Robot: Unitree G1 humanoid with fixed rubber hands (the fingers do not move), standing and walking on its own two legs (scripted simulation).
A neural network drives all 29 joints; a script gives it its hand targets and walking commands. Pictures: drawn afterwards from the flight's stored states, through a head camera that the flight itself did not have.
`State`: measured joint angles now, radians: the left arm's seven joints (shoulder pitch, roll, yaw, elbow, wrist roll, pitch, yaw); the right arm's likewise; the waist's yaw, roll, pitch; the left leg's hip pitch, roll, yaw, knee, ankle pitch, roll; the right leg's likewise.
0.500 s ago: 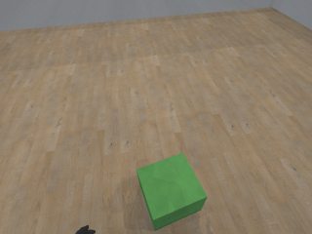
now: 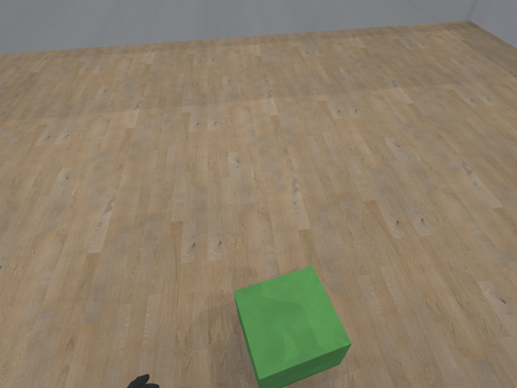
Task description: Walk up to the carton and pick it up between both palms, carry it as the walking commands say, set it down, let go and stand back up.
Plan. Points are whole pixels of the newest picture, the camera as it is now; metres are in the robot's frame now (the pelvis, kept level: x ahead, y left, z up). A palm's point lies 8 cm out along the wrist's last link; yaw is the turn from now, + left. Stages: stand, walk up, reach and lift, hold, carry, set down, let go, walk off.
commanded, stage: walk up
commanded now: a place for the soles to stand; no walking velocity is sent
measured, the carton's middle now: (287, 328) +0.44 -0.04 -0.65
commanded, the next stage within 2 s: none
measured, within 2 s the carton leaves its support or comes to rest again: neither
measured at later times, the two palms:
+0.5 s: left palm out of the picture +0.06 +0.13 -0.12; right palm out of the picture +0.12 -0.39 -0.10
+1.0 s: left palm out of the picture -0.01 +0.02 -0.10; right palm out of the picture +0.18 -0.43 -0.11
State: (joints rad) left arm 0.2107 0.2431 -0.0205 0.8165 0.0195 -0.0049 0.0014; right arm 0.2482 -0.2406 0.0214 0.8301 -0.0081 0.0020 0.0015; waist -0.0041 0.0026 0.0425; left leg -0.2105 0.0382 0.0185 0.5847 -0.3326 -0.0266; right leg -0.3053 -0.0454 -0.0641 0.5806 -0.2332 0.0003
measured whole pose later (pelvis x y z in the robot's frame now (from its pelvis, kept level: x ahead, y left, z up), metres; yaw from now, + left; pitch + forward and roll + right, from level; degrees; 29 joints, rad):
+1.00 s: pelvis +0.00 -0.23 +0.00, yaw +23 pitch -1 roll +0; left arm 0.29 0.23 -0.02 0.70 0.03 0.01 0.00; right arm 0.30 -0.24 -0.02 0.72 -0.02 -0.02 0.00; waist 0.00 0.02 0.02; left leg -0.32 0.00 -0.13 0.61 -0.28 -0.02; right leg -0.28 -0.03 -0.14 0.60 -0.30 -0.03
